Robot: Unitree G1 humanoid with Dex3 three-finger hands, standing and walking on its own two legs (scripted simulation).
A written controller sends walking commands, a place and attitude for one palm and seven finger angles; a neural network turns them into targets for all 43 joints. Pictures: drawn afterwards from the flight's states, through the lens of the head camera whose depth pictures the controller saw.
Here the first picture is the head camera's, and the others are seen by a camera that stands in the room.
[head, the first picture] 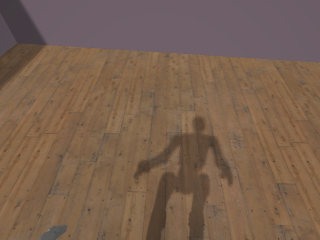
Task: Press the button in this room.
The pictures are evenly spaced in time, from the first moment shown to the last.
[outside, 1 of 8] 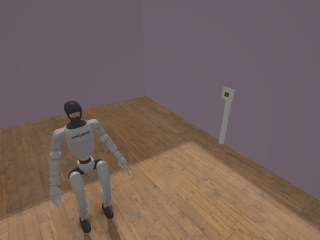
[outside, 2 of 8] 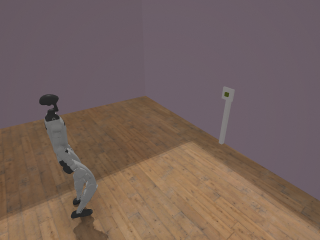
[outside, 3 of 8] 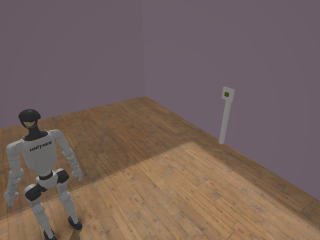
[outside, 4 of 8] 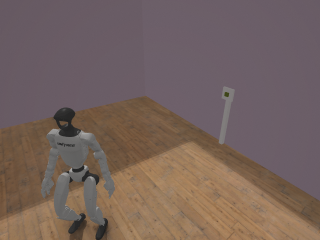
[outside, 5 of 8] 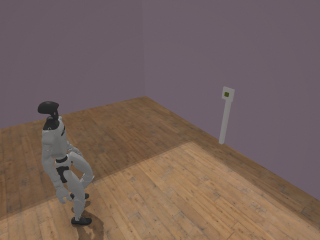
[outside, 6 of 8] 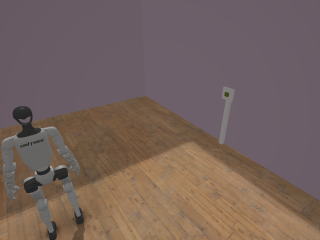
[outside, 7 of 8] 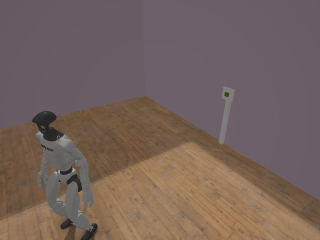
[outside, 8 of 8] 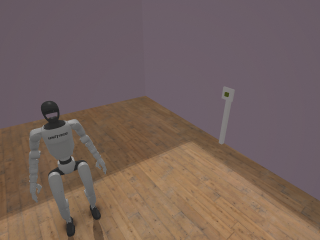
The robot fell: no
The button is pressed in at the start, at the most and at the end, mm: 0 0 0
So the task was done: no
